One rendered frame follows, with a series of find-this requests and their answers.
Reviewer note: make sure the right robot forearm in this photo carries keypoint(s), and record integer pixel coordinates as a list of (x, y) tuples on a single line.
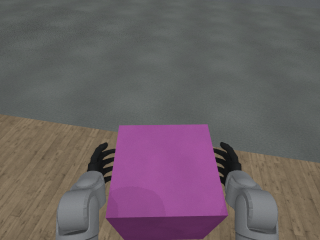
[(256, 211)]

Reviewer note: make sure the right robot hand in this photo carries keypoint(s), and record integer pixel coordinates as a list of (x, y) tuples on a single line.
[(231, 162)]

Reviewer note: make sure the left robot hand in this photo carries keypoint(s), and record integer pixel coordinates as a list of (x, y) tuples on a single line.
[(97, 163)]

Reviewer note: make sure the carton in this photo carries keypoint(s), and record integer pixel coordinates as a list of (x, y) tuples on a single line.
[(165, 183)]

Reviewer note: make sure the left robot forearm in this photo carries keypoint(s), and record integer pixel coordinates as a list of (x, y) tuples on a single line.
[(77, 215)]

